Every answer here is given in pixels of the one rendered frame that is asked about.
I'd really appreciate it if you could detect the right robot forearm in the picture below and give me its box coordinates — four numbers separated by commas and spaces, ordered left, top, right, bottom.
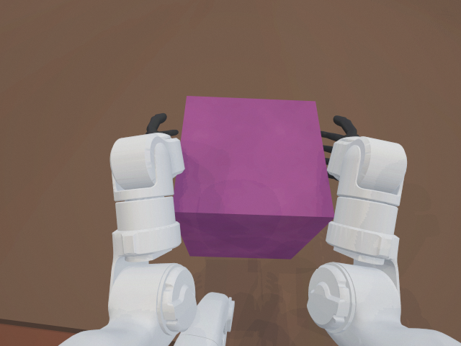
326, 136, 407, 297

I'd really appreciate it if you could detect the robot right hand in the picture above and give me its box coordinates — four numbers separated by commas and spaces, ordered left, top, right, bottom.
321, 115, 359, 181

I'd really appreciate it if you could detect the right robot upper arm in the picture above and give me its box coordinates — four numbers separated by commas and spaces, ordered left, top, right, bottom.
307, 262, 461, 346

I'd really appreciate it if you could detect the robot left thigh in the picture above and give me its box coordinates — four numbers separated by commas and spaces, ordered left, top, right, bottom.
174, 292, 235, 346

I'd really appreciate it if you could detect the left robot forearm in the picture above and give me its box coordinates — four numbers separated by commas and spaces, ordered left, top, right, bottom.
108, 133, 185, 311

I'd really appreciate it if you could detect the left robot upper arm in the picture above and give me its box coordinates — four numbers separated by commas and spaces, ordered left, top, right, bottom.
59, 263, 197, 346

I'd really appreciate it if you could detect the carton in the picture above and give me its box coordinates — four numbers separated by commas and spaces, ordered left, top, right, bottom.
173, 96, 334, 260

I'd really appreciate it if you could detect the robot left hand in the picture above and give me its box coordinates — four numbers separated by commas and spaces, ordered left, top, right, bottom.
146, 113, 179, 136

